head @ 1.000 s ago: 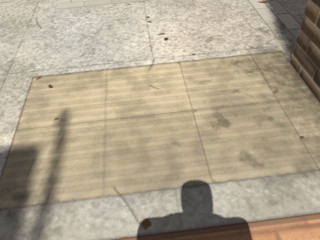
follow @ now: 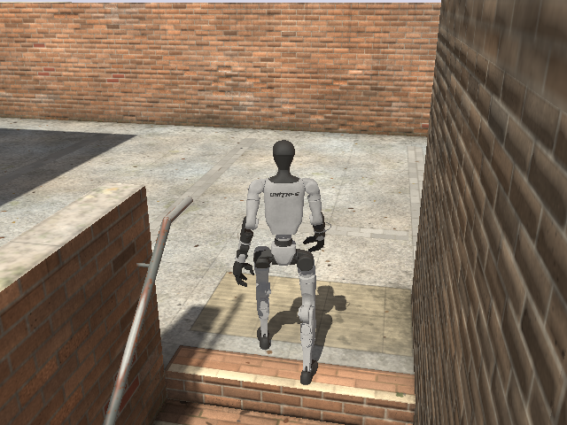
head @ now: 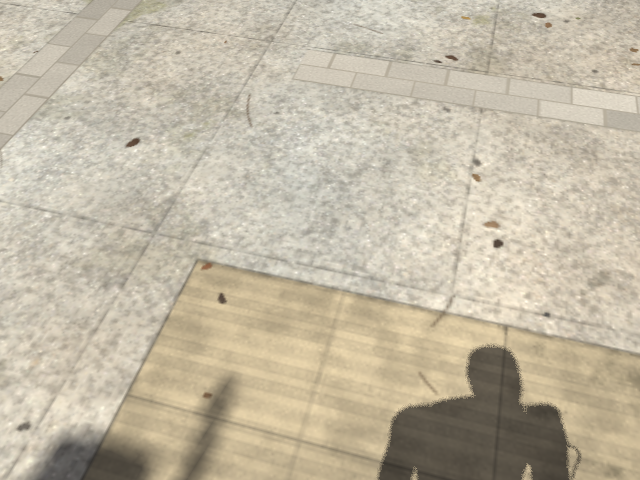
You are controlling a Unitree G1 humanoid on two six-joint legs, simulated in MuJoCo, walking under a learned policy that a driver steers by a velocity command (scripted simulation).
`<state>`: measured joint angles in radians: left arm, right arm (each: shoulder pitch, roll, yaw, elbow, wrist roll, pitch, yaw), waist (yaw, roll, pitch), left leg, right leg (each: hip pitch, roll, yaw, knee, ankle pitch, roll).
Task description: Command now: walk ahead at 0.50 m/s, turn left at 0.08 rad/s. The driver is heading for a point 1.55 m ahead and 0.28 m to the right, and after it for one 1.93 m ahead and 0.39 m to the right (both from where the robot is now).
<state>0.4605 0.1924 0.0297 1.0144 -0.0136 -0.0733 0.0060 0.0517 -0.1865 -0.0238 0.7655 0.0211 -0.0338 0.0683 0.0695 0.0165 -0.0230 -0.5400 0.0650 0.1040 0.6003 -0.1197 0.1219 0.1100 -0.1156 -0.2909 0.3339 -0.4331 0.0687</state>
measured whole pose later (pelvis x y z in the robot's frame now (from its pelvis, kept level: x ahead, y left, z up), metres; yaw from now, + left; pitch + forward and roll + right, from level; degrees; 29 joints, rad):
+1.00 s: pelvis +0.43 -0.03 +0.01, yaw +0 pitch +2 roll -1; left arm 0.16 0.18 0.04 0.91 0.01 -0.03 0.02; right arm 0.24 -0.19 -0.06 0.87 -0.01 0.00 -0.05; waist 0.00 -0.01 -0.06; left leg -0.36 0.06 -0.02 0.57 -0.27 -0.03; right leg -0.36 0.02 -0.08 0.55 -0.30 -0.04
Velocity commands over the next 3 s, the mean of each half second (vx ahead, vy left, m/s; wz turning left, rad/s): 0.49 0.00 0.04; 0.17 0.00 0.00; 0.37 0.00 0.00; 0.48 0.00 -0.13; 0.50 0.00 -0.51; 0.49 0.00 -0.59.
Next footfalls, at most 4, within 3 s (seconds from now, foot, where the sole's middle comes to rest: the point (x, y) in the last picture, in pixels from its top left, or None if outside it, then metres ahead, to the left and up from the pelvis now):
0.02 left None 0.16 0.12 -0.76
0.52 right None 0.50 -0.13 -0.76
0.92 left None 0.49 0.11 -0.76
1.58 left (311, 353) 0.79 0.12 -0.76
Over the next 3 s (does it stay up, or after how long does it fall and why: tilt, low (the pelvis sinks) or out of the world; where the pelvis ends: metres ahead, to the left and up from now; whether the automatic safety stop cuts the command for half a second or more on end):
stays up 1.38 -0.16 0.02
